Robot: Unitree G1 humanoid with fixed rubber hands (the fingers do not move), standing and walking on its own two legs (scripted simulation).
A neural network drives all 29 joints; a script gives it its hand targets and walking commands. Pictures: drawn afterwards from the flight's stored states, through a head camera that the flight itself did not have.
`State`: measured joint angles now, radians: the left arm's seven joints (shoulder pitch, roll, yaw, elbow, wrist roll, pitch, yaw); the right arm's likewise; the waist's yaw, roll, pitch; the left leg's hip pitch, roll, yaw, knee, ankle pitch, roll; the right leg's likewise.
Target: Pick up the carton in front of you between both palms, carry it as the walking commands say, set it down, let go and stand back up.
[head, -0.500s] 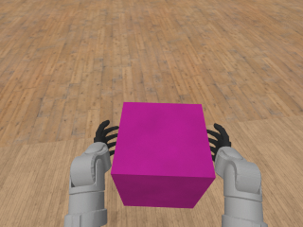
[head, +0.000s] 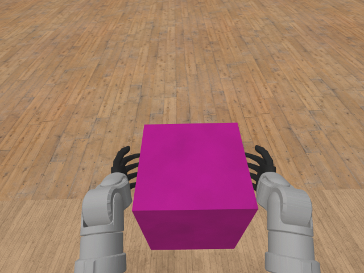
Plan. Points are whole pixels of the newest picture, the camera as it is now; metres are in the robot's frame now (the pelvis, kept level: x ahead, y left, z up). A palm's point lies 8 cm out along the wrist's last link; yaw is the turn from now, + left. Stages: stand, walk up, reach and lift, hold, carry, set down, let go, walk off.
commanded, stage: carry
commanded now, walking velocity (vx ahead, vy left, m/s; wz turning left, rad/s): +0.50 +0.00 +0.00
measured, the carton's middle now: (191, 190) +0.33 +0.02 +0.01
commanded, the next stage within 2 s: none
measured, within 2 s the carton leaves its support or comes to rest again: neither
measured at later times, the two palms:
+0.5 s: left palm (147, 101) +0.63 +0.17 +0.04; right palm (241, 107) +0.61 -0.13 +0.04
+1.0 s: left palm (165, 66) +0.93 +0.15 +0.01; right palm (235, 67) +0.93 -0.15 +0.01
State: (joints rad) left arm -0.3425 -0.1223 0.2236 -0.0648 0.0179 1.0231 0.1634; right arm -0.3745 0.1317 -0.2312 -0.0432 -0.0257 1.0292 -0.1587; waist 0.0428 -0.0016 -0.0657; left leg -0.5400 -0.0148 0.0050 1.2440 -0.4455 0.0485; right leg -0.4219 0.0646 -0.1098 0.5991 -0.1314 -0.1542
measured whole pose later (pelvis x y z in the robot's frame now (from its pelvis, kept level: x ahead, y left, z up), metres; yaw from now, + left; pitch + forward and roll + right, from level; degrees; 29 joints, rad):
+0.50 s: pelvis +0.31 +0.04 -0.05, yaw -2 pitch +4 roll -1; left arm -0.38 -0.10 0.22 -0.03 0.00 1.03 0.16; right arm -0.37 0.13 -0.22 -0.06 -0.03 1.03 -0.16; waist -0.03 0.00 -0.08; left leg -0.46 -0.06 0.11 0.62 -0.11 0.12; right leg -0.47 0.05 -0.01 1.32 -0.47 -0.06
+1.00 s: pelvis +0.61 +0.00 -0.09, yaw -1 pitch +4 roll +0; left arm -0.38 -0.13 0.21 -0.05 0.04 1.02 0.16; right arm -0.38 0.08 -0.21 -0.04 0.00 1.02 -0.16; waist 0.02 0.01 -0.08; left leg -0.37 -0.06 0.02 1.30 -0.51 0.05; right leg -0.48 0.06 -0.13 0.60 -0.07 -0.15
